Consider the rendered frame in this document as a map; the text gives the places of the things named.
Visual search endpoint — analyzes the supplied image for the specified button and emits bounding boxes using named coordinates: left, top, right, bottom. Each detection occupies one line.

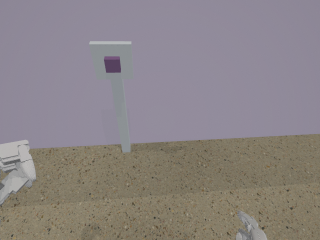
left=104, top=56, right=121, bottom=73

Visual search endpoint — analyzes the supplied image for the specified panel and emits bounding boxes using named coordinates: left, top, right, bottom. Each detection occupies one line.
left=89, top=41, right=134, bottom=153

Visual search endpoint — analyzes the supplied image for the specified robot left hand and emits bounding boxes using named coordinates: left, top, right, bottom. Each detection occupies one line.
left=0, top=140, right=36, bottom=206

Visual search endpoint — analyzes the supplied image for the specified robot right hand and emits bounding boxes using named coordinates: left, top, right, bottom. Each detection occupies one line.
left=235, top=210, right=268, bottom=240

